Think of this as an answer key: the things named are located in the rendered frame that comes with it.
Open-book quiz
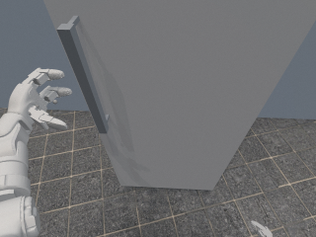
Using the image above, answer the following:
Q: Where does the fridge door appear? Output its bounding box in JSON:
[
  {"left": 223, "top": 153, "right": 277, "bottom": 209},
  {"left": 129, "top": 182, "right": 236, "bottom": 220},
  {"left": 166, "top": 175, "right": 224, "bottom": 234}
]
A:
[{"left": 43, "top": 0, "right": 316, "bottom": 191}]

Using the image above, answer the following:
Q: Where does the robot right hand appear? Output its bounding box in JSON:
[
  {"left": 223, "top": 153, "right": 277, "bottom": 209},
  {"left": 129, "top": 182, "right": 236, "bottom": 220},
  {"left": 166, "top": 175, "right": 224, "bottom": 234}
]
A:
[{"left": 251, "top": 220, "right": 273, "bottom": 237}]

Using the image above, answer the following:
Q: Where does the robot left hand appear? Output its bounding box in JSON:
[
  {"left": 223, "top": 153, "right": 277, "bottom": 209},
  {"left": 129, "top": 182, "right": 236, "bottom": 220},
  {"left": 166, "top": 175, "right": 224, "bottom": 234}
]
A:
[{"left": 7, "top": 68, "right": 72, "bottom": 130}]

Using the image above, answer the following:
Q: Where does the left robot upper arm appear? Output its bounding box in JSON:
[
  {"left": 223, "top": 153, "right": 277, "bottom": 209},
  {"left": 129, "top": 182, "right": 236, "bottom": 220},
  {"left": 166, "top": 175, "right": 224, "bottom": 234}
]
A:
[{"left": 0, "top": 196, "right": 40, "bottom": 237}]

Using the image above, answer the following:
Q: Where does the handle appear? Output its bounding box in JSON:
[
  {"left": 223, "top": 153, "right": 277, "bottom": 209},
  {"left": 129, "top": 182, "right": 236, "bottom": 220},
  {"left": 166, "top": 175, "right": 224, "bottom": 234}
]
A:
[{"left": 56, "top": 15, "right": 110, "bottom": 134}]

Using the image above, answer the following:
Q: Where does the robot left forearm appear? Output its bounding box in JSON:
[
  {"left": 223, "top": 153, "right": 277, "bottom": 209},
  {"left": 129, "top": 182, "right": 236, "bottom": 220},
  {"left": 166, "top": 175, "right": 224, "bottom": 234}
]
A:
[{"left": 0, "top": 113, "right": 33, "bottom": 202}]

